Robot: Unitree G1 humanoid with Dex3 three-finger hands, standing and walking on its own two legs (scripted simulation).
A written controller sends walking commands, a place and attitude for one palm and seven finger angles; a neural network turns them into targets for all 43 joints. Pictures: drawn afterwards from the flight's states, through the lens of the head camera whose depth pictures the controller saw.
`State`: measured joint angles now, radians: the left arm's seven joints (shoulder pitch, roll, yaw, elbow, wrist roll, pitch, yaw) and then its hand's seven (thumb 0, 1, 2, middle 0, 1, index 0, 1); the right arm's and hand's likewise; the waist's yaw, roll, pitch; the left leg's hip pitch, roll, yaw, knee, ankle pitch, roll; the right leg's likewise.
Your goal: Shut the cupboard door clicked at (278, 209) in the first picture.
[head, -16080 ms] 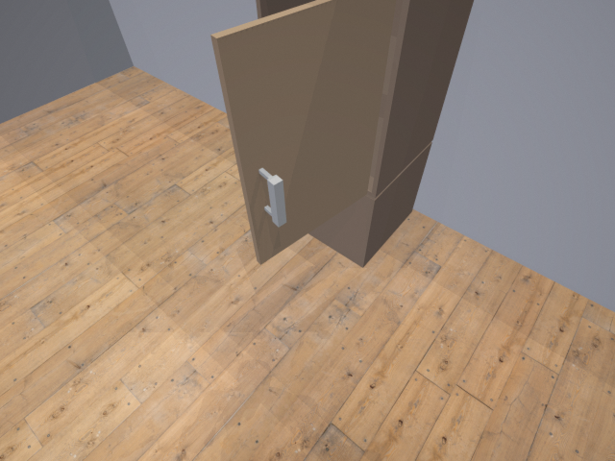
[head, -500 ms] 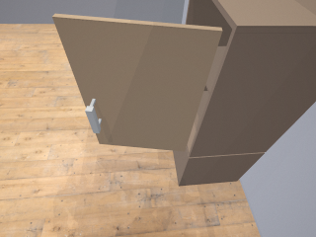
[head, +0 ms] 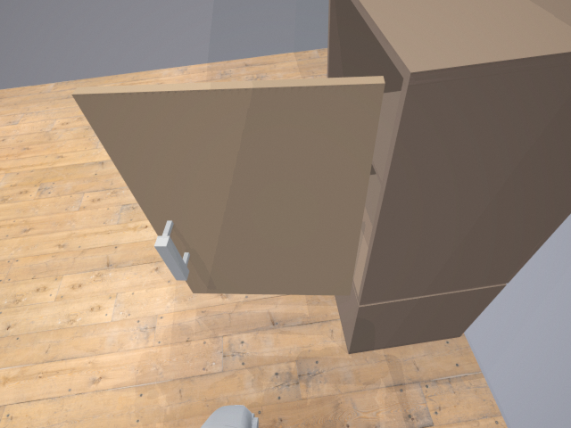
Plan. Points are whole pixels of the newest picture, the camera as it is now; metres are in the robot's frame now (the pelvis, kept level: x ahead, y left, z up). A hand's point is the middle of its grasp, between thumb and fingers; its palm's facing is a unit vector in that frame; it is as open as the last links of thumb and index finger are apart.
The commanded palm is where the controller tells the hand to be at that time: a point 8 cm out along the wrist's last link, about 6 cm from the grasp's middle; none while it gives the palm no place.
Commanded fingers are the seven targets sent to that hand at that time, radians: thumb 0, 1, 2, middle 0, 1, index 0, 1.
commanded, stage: shuffle to correct the standing spot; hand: left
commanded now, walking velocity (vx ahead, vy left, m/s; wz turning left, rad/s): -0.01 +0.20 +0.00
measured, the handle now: (175, 250) +0.44 +0.28 -0.11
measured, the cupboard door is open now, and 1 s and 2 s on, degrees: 80 80 80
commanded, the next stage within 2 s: come to a stop and stand still in 0.08 s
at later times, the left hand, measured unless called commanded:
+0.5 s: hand out of the picture +0.04 +0.28 -0.20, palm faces +0.06 -0.98 -0.21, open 7.3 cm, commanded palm none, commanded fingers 0.00 0.90 0.90 -0.20 -0.30 -0.20 -0.30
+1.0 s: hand out of the picture +0.00 +0.20 -0.19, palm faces +0.04 -0.98 -0.21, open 7.2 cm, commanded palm none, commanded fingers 0.00 0.90 0.90 -0.20 -0.30 -0.20 -0.30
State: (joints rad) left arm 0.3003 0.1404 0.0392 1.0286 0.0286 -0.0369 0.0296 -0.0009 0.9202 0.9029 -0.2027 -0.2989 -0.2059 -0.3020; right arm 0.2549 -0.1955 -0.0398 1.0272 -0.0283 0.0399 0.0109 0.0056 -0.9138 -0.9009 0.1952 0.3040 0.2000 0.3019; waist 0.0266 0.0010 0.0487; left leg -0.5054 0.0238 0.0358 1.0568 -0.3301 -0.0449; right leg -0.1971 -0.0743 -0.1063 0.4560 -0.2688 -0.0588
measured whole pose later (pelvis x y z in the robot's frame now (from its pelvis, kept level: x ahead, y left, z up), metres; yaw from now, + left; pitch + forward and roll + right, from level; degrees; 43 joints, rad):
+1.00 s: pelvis -0.02 +0.02 -0.01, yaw +1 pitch -1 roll +0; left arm 0.25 0.16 0.03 1.09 0.01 0.00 0.03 0.00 0.94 0.90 -0.20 -0.30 -0.20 -0.30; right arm 0.32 -0.13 -0.02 1.16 -0.02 0.02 -0.03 0.00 -0.91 -0.90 0.19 0.30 0.20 0.30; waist -0.02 0.00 0.04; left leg -0.23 0.06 0.02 0.49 -0.26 -0.05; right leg -0.16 0.05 -0.10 0.48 -0.32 -0.08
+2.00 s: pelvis -0.04 +0.07 -0.01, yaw -1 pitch +0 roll -1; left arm 0.33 0.16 -0.01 1.05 0.02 -0.01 0.04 0.00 0.91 0.90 -0.20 -0.30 -0.20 -0.30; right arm 0.33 -0.14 0.02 1.07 -0.02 -0.01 -0.01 0.00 -0.91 -0.90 0.20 0.30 0.20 0.30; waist 0.00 -0.01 0.02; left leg -0.24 -0.07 0.08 0.43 -0.20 0.10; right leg -0.20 0.00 -0.06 0.45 -0.25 -0.01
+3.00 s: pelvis -0.10 +0.07 -0.01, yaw -1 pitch -2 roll -1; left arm 0.34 0.21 0.01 0.96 0.03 0.01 0.03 0.00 0.91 0.90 -0.20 -0.30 -0.20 -0.30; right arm 0.26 -0.22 -0.02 0.96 -0.03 0.02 0.00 0.00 -0.91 -0.90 0.20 0.30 0.20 0.30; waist 0.00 0.01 -0.01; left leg -0.32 -0.06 0.08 0.52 -0.27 0.06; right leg -0.28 0.01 -0.03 0.52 -0.29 -0.04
